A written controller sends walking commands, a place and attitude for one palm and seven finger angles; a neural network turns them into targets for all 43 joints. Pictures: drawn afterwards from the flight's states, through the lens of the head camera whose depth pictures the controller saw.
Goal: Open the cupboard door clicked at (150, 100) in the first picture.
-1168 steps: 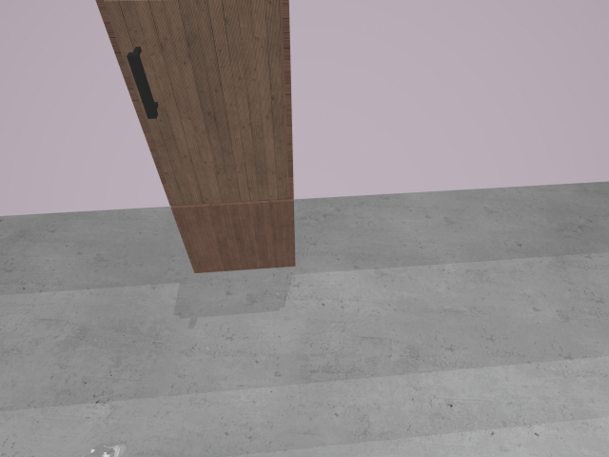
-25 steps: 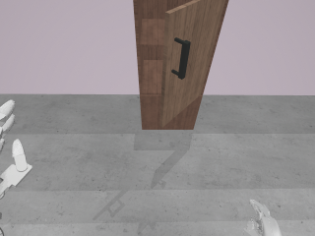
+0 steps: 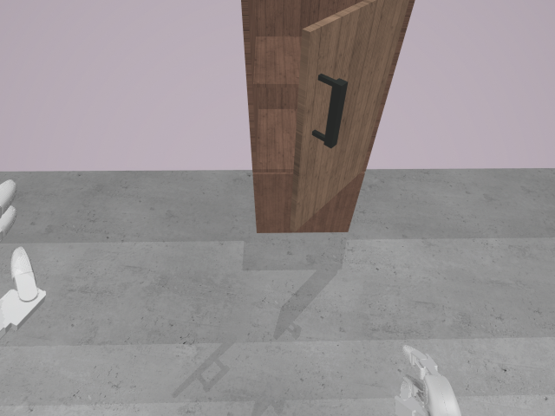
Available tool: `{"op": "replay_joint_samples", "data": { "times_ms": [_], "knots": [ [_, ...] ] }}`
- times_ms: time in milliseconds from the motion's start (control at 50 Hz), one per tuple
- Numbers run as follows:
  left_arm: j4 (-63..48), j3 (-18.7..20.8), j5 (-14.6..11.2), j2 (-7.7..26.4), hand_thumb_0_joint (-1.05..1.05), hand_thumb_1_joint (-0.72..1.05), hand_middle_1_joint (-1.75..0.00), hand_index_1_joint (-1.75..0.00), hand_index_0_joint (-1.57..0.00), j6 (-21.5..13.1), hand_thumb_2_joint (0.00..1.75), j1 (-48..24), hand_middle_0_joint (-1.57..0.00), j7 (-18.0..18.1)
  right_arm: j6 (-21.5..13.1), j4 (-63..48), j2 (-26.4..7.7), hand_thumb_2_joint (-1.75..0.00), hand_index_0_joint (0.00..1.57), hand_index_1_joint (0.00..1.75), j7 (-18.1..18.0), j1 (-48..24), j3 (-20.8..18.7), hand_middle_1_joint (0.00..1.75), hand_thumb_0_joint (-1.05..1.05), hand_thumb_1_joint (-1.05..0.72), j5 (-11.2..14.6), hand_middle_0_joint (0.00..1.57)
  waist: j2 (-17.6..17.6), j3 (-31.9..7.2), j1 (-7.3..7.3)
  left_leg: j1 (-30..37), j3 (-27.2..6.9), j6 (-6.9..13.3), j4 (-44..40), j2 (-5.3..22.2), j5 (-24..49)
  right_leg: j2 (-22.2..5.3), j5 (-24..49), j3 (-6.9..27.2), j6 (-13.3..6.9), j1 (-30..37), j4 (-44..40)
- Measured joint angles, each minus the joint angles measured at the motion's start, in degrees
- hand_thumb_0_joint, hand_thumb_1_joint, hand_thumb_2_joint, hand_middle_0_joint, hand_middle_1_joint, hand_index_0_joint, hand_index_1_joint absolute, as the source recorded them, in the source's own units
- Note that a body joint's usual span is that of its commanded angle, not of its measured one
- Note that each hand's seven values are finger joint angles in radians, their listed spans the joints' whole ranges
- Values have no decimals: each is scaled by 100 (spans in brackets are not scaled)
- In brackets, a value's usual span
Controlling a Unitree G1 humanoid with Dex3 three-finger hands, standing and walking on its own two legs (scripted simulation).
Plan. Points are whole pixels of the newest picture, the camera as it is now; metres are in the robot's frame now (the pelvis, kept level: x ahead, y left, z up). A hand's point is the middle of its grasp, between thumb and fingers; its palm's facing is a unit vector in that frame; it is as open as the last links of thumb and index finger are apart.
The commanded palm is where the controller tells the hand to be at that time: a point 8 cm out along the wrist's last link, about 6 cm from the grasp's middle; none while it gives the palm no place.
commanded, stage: let the arm hang, fingers relaxed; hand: left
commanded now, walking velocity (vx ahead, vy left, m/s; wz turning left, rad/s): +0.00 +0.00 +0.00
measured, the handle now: (327, 111) +0.69 -0.05 +0.06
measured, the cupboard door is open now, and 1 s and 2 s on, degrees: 46 46 46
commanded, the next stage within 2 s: look to check the result in 1.20 s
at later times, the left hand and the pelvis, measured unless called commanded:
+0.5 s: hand out of the picture +0.00 +0.18 -0.18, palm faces +0.05 -0.98 -0.18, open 6.9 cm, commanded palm none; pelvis -0.02 +0.00 +0.00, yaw +2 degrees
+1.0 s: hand out of the picture -0.02 +0.16 -0.17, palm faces +0.06 -0.98 -0.18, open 7.3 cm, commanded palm none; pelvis -0.01 +0.00 +0.00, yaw +1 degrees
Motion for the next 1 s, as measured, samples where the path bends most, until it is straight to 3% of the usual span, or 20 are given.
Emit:
{"op": "replay_joint_samples", "data": {
  "times_ms": [100,140,180,240,320,380,460,540,720,1000],
  "knots": [
    [309,24,-20,-52,1,89,-30,-30,-21,29,90,-16,-21,-9,35,13,-130,-90,20,30,-13,-3,-77,30,1,-91,21,20,51,-90,-61,4,34,35,-78,-20,44,-14,68,34,36,3,-95],
    [1212,-360,202,9,0,89,-30,-30,-21,-2,90,-445,-21,-260,-163,326,-331,-90,20,30,215,-57,-177,30,1,-91,14,20,138,-215,-41,-255,-26,70,119,-78,16,-89,-9,-29,50,-247,153],
    [2588,-896,326,-78,0,90,-30,-30,-20,404,90,-1034,-20,-549,-52,679,-579,-90,20,30,371,-197,-229,30,0,-91,-28,20,264,-287,-8,-452,-39,119,324,-154,-39,-184,-148,-45,67,-486,481],
    [4636,-1527,428,-447,0,90,-30,-30,-20,991,90,-1572,-20,-784,165,1047,-763,-90,20,30,423,-351,-245,30,0,-91,-115,20,364,-286,-101,-605,-6,171,511,-220,-99,-269,-273,-11,97,-706,807],
    [6501,-2119,453,-949,1,91,-30,-30,-19,1302,90,-1734,-20,-903,362,1377,-624,-90,20,30,413,-225,-197,30,0,-91,-164,20,77,-105,-239,-553,8,130,497,-243,-68,-296,-320,5,39,-713,920],
    [7439,-2389,407,-1309,1,91,-30,-30,-20,1370,90,-1697,-20,-912,488,1701,-412,-90,20,30,392,7,-112,30,0,-91,-186,20,-230,40,-254,-433,-34,85,397,-222,-11,-269,-285,-36,15,-585,828],
    [8140,-2223,331,-1248,-2,101,-30,-30,-21,1241,90,-1724,-21,-770,614,2185,-139,-90,20,30,347,345,-36,30,0,-91,-185,20,-363,139,-138,-338,-178,23,227,-140,103,-166,-106,-183,-39,-357,456],
    [8674,-2242,318,-1225,-1,99,-30,-30,-20,1178,90,-1623,-21,-806,682,2522,-16,-90,20,30,300,546,-62,30,0,-91,-181,20,-165,125,-97,-255,-228,12,105,-111,168,-119,28,-233,-50,-196,184],
    [9345,-2221,307,-1331,0,93,-30,-30,-20,1114,90,-1462,-20,-756,609,2872,234,-90,20,30,261,634,-76,30,0,-91,-160,20,165,68,-130,-57,-119,44,-136,-142,250,-143,76,-124,-20,-94,74],
    [9468,-2240,330,-1680,1,92,-30,-30,-20,1033,90,-1686,-20,-695,516,3111,402,-90,20,30,199,599,-82,30,0,-91,-161,20,5,-49,-138,97,-71,30,-252,-146,224,-142,9,-70,-20,-8,66]
  ]
}}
